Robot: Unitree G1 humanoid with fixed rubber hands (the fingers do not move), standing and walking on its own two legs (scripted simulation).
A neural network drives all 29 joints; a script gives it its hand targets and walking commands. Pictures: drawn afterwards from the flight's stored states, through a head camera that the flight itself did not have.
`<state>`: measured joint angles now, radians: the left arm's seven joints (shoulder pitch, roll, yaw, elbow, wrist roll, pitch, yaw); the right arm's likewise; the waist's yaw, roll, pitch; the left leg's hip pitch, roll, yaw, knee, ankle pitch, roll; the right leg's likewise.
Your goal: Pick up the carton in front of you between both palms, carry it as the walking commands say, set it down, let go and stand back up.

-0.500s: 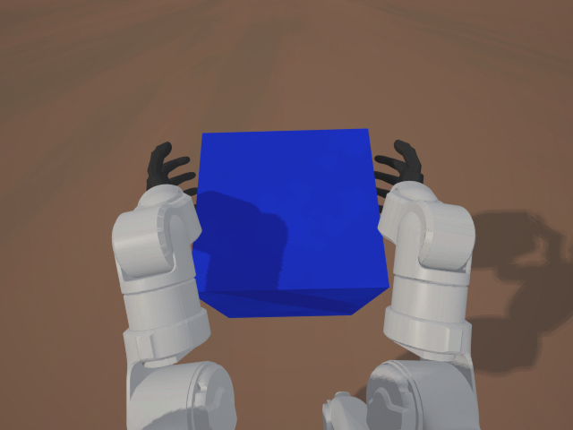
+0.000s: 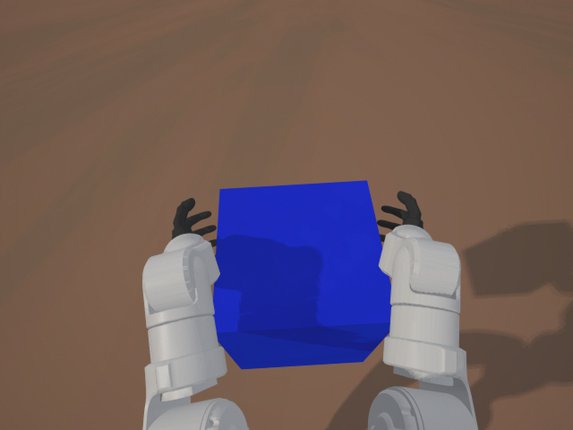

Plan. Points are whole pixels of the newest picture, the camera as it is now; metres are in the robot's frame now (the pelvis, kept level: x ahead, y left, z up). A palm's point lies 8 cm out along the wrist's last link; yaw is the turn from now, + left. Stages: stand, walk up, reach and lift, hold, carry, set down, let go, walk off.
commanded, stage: carry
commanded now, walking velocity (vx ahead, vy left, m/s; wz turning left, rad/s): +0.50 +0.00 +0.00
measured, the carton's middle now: (298, 283) +0.35 +0.00 -0.01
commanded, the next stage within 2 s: none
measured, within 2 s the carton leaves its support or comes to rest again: neither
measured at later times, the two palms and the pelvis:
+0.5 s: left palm (194, 131) +0.59 +0.17 +0.11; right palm (358, 126) +0.58 -0.11 +0.11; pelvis +0.31 +0.04 +0.01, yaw -2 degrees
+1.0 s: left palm (236, 59) +0.87 +0.12 +0.10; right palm (358, 55) +0.88 -0.16 +0.09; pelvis +0.61 -0.02 +0.01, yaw +0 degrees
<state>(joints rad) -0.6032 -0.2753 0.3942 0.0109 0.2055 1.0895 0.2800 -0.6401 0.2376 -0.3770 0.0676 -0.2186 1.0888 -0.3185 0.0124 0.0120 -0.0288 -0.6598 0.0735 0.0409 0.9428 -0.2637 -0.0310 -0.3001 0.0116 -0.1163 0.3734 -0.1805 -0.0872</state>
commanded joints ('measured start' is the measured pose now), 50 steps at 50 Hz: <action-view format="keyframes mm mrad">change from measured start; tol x32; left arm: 1 -569 -972 -687 -16 -327 -20 -200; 12 -26 -859 -787 -314 -361 59 -210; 50 95 -874 -826 -531 -432 64 -245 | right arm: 1 -580 1053 709 -42 346 -31 199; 15 66 928 755 -392 395 78 246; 50 121 952 845 -582 428 61 246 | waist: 1 14 -132 -483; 14 -36 283 -600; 32 -22 141 -199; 36 22 -325 -401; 50 7 -138 -293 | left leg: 1 -43 3 48 -158 79 -17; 11 577 -64 167 -641 326 49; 14 1150 350 -496 -587 498 305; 31 688 174 58 -718 345 116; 34 533 104 162 -394 436 59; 38 -46 -6 -19 318 -209 22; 50 55 33 102 -313 160 0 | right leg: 1 494 -241 194 -94 404 -68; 10 508 -178 8 118 749 17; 15 -456 -37 102 839 -340 87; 34 187 -15 -132 74 12 61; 37 547 -434 641 -151 -10 -144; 50 368 -274 79 -224 111 -45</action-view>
